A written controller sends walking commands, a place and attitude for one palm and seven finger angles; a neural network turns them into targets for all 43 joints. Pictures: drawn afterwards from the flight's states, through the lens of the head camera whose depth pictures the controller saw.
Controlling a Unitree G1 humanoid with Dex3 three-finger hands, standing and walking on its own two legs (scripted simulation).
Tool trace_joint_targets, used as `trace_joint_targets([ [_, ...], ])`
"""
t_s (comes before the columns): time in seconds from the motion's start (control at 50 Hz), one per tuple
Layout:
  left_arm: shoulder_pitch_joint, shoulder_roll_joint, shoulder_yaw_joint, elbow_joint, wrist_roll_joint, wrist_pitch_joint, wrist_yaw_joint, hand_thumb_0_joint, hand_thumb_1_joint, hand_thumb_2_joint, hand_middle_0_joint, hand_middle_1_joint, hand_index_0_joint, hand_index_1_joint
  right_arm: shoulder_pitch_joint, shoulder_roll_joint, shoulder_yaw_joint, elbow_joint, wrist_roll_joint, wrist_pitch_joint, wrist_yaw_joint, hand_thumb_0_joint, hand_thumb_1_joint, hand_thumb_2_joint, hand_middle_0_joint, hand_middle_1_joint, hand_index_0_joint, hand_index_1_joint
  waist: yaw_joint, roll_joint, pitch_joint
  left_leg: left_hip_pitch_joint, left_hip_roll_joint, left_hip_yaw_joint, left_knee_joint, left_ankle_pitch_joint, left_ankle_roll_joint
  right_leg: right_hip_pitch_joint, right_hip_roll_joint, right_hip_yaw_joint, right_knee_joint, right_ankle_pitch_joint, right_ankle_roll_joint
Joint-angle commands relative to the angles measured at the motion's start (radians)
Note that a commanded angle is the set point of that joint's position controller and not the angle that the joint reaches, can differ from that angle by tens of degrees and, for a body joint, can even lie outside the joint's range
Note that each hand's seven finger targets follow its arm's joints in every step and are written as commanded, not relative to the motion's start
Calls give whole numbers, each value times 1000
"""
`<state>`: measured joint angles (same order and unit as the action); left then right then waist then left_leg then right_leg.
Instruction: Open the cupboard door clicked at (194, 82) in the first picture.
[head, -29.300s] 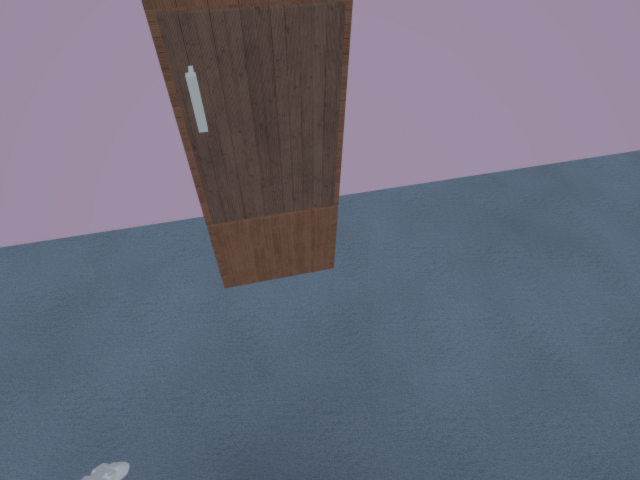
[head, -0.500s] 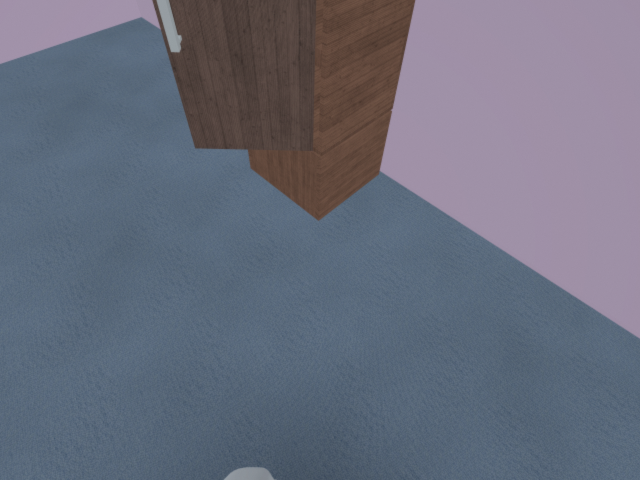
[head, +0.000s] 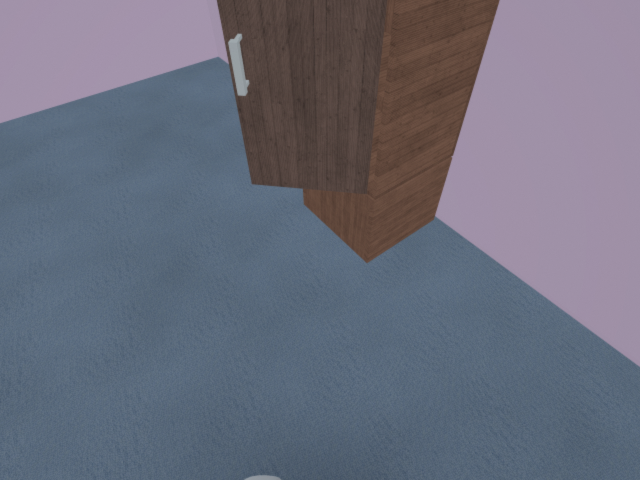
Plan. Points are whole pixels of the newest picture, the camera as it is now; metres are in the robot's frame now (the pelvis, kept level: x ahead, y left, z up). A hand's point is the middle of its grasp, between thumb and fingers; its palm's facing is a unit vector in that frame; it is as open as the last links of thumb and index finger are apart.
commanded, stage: take the last steps up to it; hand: left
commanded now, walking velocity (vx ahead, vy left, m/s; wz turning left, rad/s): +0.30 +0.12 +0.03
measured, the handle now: (240, 65) +1.03 +0.27 +0.03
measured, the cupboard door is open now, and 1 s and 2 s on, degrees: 45 45 45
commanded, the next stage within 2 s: come to a stop and stand still in 0.90 s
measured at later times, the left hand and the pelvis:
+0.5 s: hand (171, 402) +0.25 +0.26 -0.16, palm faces +0.02 -0.98 -0.21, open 7.4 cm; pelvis +0.18 +0.07 +0.00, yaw -1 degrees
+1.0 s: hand (179, 353) +0.35 +0.29 -0.19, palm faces +0.04 -0.99 -0.15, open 7.3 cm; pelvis +0.40 +0.11 -0.01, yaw -3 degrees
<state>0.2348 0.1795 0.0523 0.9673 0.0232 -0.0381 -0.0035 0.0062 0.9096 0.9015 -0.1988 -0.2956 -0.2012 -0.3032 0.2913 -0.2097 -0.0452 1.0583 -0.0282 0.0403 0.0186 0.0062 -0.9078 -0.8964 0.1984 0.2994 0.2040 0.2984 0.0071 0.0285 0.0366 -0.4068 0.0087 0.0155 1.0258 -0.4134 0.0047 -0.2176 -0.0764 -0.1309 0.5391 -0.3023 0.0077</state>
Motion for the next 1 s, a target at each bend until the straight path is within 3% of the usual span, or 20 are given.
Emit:
trace_joint_targets([
  [0.0,56,159,34,-10,1,-29,9,0,900,900,-200,-300,-200,-300,-89,-42,-21,-121,3,-34,24,0,-900,-900,200,300,200,300,-1,-200,84,-156,98,-4,-26,151,-36,-32,-281,212,-429,-102,-106],
  [0.1,128,205,44,49,7,-36,2,0,900,900,-200,-300,-200,-300,-131,5,-9,-134,10,-66,37,0,-900,-900,200,300,200,300,36,-160,10,-12,35,99,-392,170,-40,72,-240,99,-322,115,-98],
  [0.16,118,192,46,65,0,-23,-2,0,900,900,-200,-300,-200,-300,-25,-39,-12,-103,5,-87,22,0,-900,-900,200,300,200,300,-13,-149,-35,220,-9,154,-566,221,-28,18,-186,43,-169,140,-58],
  [0.18,121,160,37,61,0,-19,-7,0,900,900,-200,-300,-200,-300,71,-100,-29,-78,3,-93,11,0,-900,-900,200,300,200,300,-55,-19,-81,394,35,87,-584,178,-4,-91,-141,6,18,114,-32],
  [0.2,131,91,26,36,-6,-13,-11,0,900,900,-200,-300,-200,-300,206,-215,-59,-52,-11,-100,-6,0,-900,-900,200,300,200,300,-109,239,-157,558,274,-235,-640,143,84,-301,-23,-77,301,-133,13],
  [0.22,53,73,14,-10,-3,-13,-8,0,900,900,-200,-300,-200,-300,301,-252,-62,-39,-8,-91,-26,0,-900,-900,200,300,200,300,-145,289,-175,581,385,-394,-750,165,172,-416,27,-7,547,-317,8],
  [0.24,-5,65,13,-30,-5,-15,-7,0,900,900,-200,-300,-200,-300,267,-247,-57,-42,-8,-86,-36,0,-900,-900,200,300,200,300,-130,183,-102,532,414,-384,-758,202,214,-489,-17,64,673,-283,-15],
  [0.3,-19,59,14,4,0,-1,-15,0,900,900,-200,-300,-200,-300,71,-129,-19,-75,-6,-104,-41,0,-900,-900,200,300,200,300,-45,154,2,273,335,-194,-788,217,164,-430,-88,112,654,-119,-10],
  [0.38,-8,35,4,3,-5,10,-25,0,900,900,-200,-300,-200,-300,52,-115,-13,-53,-5,-116,-40,0,-900,-900,200,300,200,300,-10,103,3,222,275,-48,-808,324,152,-264,-57,57,348,-58,-6],
  [0.5,84,76,25,25,3,8,-24,0,900,900,-200,-300,-200,-300,2,-112,-17,-35,1,-95,-28,0,-900,-900,200,300,200,300,64,-18,8,90,202,22,-677,78,103,73,17,6,37,81,-14],
  [0.52,157,120,38,46,6,3,-19,0,900,900,-200,-300,-200,-300,-15,-93,-11,-38,6,-95,-25,0,-900,-900,200,300,200,300,105,-93,7,-1,124,79,-523,37,65,197,-19,82,-47,19,-34],
  [0.54,246,217,57,67,12,-9,-12,0,900,900,-200,-300,-200,-300,-4,-40,-3,-56,15,-93,-16,0,-900,-900,200,300,200,300,136,-342,-16,-181,1,166,-238,-97,11,324,-239,412,-227,-124,-118],
  [0.56,285,264,63,65,-3,-8,-1,0,900,900,-200,-300,-200,-300,-23,-62,-6,-85,12,-88,-13,0,-900,-900,200,300,200,300,141,-378,-40,-245,5,95,12,-227,6,312,-391,655,-386,-246,-215],
  [0.58,234,237,61,47,-8,-3,7,0,900,900,-200,-300,-200,-300,-56,-80,-15,-93,6,-84,-7,0,-900,-900,200,300,200,300,116,-230,34,-280,46,22,101,-147,7,246,-386,642,-414,-302,-242],
  [0.7,97,117,24,30,-9,-45,10,0,900,900,-200,-300,-200,-300,-34,-1,-6,-42,5,-67,4,0,-900,-900,200,300,200,300,6,-124,-23,-119,104,41,-95,147,-42,91,-213,188,-358,258,-162],
  [0.82,148,153,30,91,-4,-46,4,0,900,900,-200,-300,-200,-300,-125,16,1,-86,10,-84,13,0,-900,-900,200,300,200,300,37,-158,-35,-62,49,100,-395,187,-41,186,-195,139,-285,419,-157],
  [0.88,129,147,27,105,-8,-34,4,0,900,900,-200,-300,-200,-300,-68,-14,-2,-67,5,-98,5,0,-900,-900,200,300,200,300,-6,-161,-17,150,10,137,-556,273,-23,78,-149,100,-177,378,-106],
  [0.9,117,126,22,97,-8,-31,4,0,900,900,-200,-300,-200,-300,32,-57,-11,-38,2,-105,-5,0,-900,-900,200,300,200,300,-55,-81,-43,299,34,95,-589,300,-2,-4,-114,69,-35,358,-82],
  [0.94,137,54,0,55,-17,-25,2,0,900,900,-200,-300,-200,-300,228,-216,-43,-6,-9,-102,-34,0,-900,-900,200,300,200,300,-111,257,-184,557,398,-348,-704,413,188,-309,67,-20,472,-302,-14],
  [0.98,54,61,-3,36,-7,-14,9,0,900,900,-200,-300,-200,-300,142,-164,-26,-32,-5,-92,-42,0,-900,-900,200,300,200,300,-83,122,-72,375,397,-310,-743,370,220,-379,3,98,679,-255,-31],
])
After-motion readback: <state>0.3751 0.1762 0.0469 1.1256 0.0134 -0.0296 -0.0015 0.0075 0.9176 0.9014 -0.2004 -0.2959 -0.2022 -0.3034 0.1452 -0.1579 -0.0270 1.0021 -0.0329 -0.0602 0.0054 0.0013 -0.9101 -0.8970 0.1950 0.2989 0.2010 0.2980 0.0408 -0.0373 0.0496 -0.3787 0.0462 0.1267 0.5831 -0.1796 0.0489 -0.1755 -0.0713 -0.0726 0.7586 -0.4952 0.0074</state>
